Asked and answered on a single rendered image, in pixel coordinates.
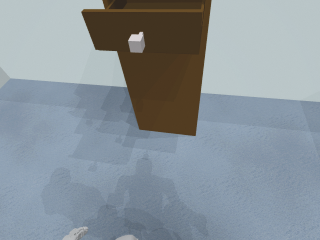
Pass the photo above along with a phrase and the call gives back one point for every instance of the left robot hand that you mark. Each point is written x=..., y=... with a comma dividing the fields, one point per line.
x=76, y=233

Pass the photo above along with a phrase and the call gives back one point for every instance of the handle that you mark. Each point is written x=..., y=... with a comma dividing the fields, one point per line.
x=136, y=43

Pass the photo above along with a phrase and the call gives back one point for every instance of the drawer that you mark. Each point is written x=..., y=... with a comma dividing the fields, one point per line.
x=168, y=26

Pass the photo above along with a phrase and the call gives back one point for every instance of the cabinet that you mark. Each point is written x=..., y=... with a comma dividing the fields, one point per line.
x=165, y=88

